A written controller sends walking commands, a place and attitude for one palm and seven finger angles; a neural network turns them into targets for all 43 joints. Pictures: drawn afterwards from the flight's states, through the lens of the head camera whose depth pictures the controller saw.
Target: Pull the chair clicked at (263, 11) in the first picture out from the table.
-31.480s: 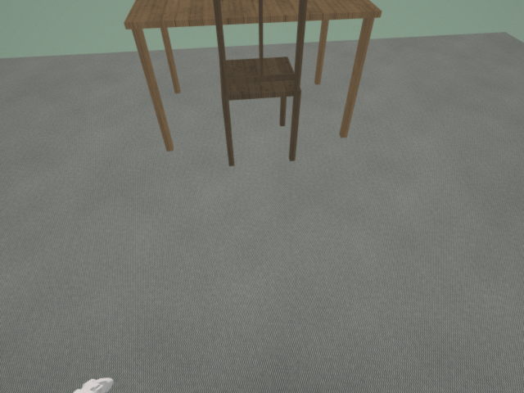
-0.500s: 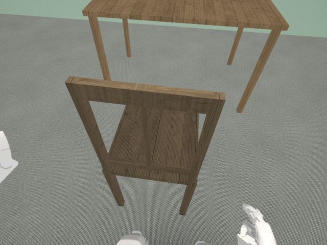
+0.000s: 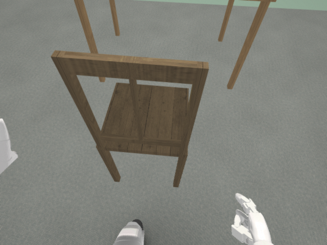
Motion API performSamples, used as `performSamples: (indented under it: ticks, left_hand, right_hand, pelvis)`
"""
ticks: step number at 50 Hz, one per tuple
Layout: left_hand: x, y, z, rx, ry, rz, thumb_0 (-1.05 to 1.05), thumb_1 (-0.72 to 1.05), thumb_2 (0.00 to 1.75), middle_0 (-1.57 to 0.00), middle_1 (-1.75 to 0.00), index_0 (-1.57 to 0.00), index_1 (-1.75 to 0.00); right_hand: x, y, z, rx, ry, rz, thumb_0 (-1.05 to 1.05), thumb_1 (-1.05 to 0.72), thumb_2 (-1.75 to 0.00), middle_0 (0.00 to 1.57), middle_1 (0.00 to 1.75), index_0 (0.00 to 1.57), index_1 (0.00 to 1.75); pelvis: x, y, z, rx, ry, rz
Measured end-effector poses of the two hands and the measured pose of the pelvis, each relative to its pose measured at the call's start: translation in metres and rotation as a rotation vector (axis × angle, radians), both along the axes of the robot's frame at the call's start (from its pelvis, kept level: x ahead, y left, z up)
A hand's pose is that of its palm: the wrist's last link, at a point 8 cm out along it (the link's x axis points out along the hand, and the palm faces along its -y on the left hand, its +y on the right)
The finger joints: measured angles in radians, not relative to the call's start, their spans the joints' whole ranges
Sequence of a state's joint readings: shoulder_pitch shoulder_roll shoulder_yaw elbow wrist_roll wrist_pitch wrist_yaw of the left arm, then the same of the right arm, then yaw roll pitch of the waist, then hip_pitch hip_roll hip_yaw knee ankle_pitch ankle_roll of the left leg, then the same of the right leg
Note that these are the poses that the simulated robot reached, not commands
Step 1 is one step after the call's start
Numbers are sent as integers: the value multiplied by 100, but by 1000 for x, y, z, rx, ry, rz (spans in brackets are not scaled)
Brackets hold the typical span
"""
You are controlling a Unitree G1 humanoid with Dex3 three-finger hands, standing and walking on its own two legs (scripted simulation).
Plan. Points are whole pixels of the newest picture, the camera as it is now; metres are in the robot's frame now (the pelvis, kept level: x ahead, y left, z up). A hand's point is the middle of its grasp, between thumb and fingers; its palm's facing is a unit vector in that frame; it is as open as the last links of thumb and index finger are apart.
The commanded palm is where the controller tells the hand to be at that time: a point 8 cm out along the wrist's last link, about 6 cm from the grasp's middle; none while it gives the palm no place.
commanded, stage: stop stepping back and stand still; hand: left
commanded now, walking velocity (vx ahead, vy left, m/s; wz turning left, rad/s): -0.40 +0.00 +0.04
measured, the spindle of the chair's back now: (137, 113) +0.50 +0.12 -0.05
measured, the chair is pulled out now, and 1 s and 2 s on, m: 0.68 0.68 0.68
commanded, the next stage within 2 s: let the arm hang, fingers relaxed in 0.86 s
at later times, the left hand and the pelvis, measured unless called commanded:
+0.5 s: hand out of the picture +0.13 +0.25 +0.20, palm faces +0.43 -0.77 -0.47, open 7.4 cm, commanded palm +0.08 +0.30 +0.19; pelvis -0.06 +0.00 +0.01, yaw +0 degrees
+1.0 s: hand out of the picture +0.13 +0.30 +0.14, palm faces +0.41 -0.77 -0.49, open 7.4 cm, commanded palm none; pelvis -0.07 +0.02 +0.01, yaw +2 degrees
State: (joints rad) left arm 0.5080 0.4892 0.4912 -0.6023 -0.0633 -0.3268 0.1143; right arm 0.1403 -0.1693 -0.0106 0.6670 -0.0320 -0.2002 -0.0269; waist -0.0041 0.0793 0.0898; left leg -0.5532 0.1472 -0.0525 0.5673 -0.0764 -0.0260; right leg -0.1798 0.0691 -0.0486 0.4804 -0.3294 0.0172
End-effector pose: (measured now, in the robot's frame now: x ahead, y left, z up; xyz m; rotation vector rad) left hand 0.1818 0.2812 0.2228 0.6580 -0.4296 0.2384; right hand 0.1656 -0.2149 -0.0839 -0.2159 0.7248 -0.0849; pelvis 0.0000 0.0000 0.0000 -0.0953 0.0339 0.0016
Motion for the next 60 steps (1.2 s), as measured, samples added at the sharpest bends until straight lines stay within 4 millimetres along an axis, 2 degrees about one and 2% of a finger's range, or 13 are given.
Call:
performSamples:
  ticks: [5,12,16,21,24,27,34,41,48,50,54,57,60]
  left_hand:
    - [-23,-3,0,14,107,40,1,88,90,-22,-30,-21,-30]
    - [-36,24,-47,-142,181,186,1,88,90,-22,-30,-21,-30]
    - [-50,11,-49,-204,147,158,2,88,90,-22,-30,-21,-30]
    - [-78,-6,-12,-125,34,76,2,88,90,-22,-30,-21,-30]
    - [-94,3,-5,-94,8,99,1,88,90,-22,-30,-21,-30]
    - [-102,22,-17,-117,48,165,1,88,90,-22,-30,-21,-30]
    - [-107,42,-56,-246,170,263,1,89,90,-21,-30,-21,-30]
    - [-110,23,-30,-185,78,158,2,88,90,-22,-30,-21,-30]
    - [-104,40,-26,-150,91,207,1,88,90,-22,-30,-21,-30]
    - [-92,49,-57,-161,213,227,1,89,90,-21,-30,-21,-30]
    - [-83,50,-185,-375,711,322,0,90,90,-20,-30,-20,-30]
    - [-113,16,-277,-518,1085,338,1,90,90,-20,-30,-19,-30]
    - [-160,-32,-339,-640,1379,306,1,91,90,-20,-30,-19,-30]
  right_hand:
    - [-32,-26,3,19,71,-109,1,-90,-89,21,30,20,30]
    - [-47,-49,11,-55,19,-179,1,-91,-90,20,30,20,30]
    - [-53,-45,26,-63,-41,-145,1,-91,-90,20,30,19,30]
    - [-62,-32,32,-34,-71,-80,1,-91,-90,20,30,19,30]
    - [-70,-27,28,-17,-58,-82,1,-90,-90,20,30,20,30]
    - [-81,-23,20,-11,-37,-94,1,-90,-90,20,30,20,30]
    - [-109,-5,13,-11,22,-92,1,-90,-90,20,30,20,30]
    - [-111,6,15,-13,25,-43,1,-90,-89,20,30,20,30]
    - [-92,6,19,0,-6,-54,1,-90,-89,20,30,20,30]
    - [-86,3,11,3,11,-16,1,-90,-89,20,30,20,30]
    - [-86,-5,-15,-5,129,-5,1,-90,-89,20,30,20,30]
    - [-101,-7,-22,-13,213,-23,1,-91,-89,20,30,20,30]
    - [-124,-8,-22,-37,307,-42,1,-91,-89,20,30,20,30]
  pelvis:
    - [-2,-5,11,86,9,-36]
    - [-13,-1,2,112,-18,-1]
    - [-30,-4,4,121,-55,-18]
    - [-50,-8,8,61,-63,12]
    - [-58,-5,8,53,-58,3]
    - [-64,2,6,50,-65,0]
    - [-74,11,9,57,-74,12]
    - [-77,10,10,56,-76,25]
    - [-67,13,13,52,-65,12]
    - [-66,16,10,53,-46,28]
    - [-67,21,2,65,-32,42]
    - [-66,21,1,76,-37,43]
    - [-64,18,2,81,-47,42]
